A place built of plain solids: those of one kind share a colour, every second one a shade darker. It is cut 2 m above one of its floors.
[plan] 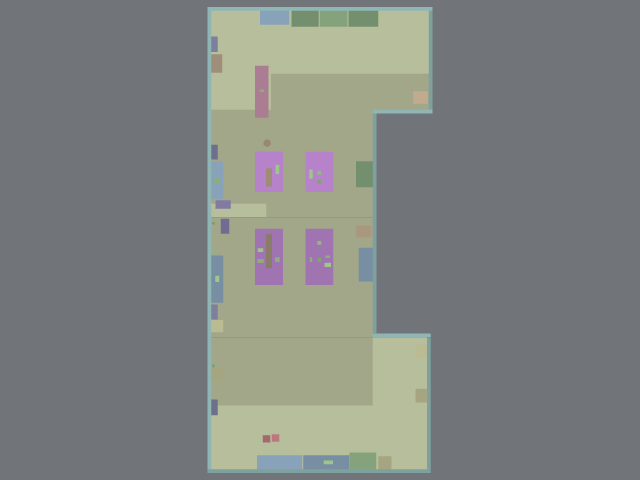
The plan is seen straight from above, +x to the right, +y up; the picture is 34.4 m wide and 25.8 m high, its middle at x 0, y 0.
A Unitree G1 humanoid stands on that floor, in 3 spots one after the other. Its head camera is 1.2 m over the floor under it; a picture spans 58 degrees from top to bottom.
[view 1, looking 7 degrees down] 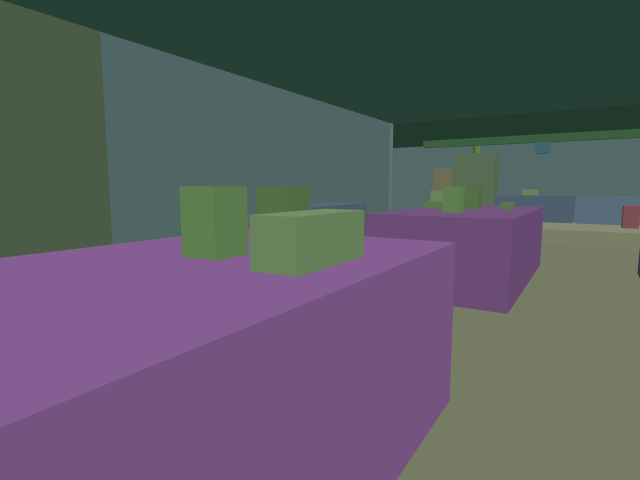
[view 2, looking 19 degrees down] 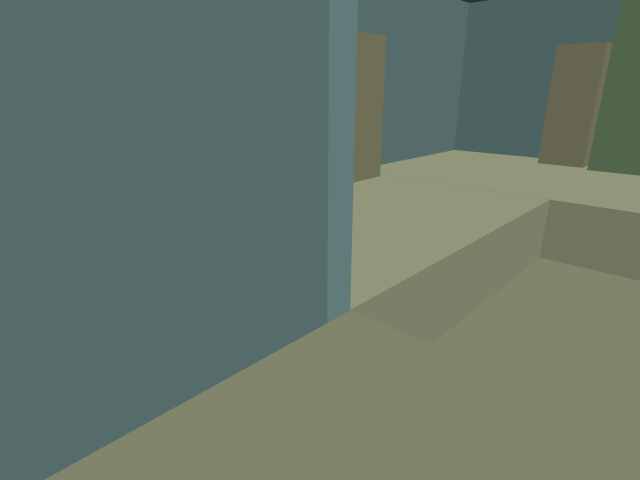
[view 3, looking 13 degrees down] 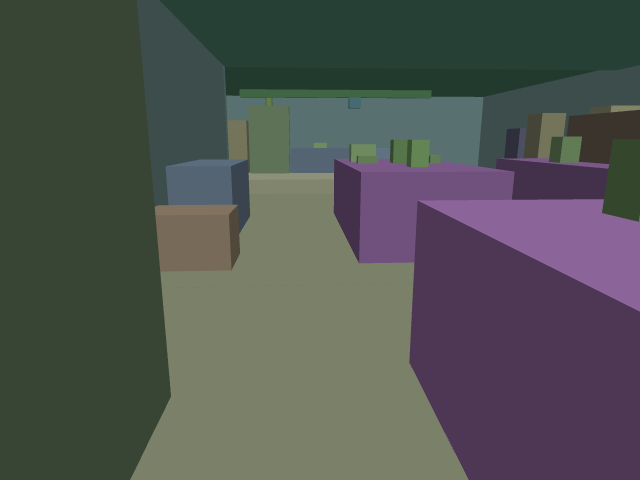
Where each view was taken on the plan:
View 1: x -1.39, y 4.93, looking -58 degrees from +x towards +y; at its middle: gear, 1.53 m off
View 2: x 1.44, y -3.46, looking -47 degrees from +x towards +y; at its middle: wall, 2.17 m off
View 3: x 1.32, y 4.73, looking -93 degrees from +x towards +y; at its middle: floor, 5.34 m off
